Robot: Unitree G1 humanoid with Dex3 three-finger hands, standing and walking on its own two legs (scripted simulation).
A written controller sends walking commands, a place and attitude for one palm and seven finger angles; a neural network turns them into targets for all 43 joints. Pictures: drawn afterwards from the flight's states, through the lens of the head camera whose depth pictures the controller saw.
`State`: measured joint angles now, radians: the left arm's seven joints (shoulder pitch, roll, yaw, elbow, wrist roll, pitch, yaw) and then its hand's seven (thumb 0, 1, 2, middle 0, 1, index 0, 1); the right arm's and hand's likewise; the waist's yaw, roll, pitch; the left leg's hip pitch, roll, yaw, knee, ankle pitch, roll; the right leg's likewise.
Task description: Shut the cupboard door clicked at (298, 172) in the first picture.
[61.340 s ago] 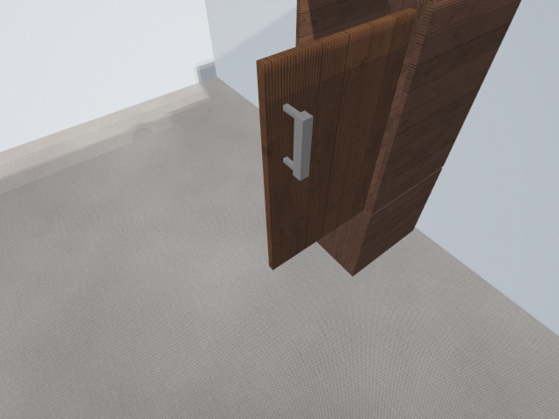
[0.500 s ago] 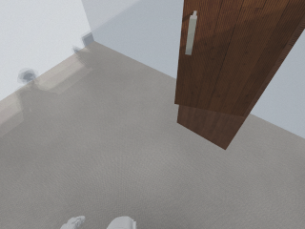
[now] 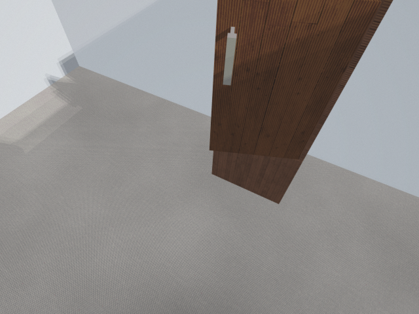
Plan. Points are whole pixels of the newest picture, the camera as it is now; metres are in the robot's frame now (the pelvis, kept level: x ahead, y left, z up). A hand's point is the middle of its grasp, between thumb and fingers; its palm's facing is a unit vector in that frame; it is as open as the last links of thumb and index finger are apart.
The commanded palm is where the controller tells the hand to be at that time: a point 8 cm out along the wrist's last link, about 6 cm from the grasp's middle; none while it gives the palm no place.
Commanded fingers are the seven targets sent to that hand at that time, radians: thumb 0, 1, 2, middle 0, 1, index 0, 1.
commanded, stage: take the last steps up to it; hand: left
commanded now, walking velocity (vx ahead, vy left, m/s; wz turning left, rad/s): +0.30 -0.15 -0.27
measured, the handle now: (229, 56) +0.71 -0.01 +0.09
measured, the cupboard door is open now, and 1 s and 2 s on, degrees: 21 21 21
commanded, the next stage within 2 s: come to a stop and stand still in 0.68 s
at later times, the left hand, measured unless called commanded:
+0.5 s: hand out of the picture +0.14 +0.16 -0.20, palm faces -0.10 -0.99 -0.13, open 7.4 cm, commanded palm none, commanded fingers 0.00 0.90 0.90 -0.20 -0.30 -0.20 -0.30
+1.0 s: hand (207, 210) +0.39 +0.02 -0.16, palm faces -0.14 -0.96 -0.24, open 7.2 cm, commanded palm none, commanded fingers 0.00 0.90 0.90 -0.20 -0.30 -0.20 -0.30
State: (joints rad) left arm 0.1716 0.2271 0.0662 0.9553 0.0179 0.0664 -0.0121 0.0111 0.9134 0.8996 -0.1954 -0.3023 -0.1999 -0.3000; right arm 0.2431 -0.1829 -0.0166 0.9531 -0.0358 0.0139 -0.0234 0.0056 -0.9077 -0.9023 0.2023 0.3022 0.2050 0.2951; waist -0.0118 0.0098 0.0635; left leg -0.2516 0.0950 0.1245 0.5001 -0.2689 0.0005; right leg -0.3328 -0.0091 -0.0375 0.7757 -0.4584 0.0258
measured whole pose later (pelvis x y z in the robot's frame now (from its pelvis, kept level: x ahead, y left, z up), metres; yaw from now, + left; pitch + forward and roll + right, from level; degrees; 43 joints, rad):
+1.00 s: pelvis +0.26 -0.13 +0.00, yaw -8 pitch +1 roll +2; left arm 0.11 0.13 0.03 1.00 0.02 -0.02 0.03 0.00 0.93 0.90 -0.20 -0.30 -0.21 -0.30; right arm 0.25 -0.22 -0.05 1.06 0.00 0.04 -0.02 0.01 -0.91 -0.90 0.20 0.30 0.20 0.29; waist -0.03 0.03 0.10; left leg -0.39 0.03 0.02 1.04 -0.53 -0.06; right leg -0.33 -0.06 -0.09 0.53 -0.22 -0.03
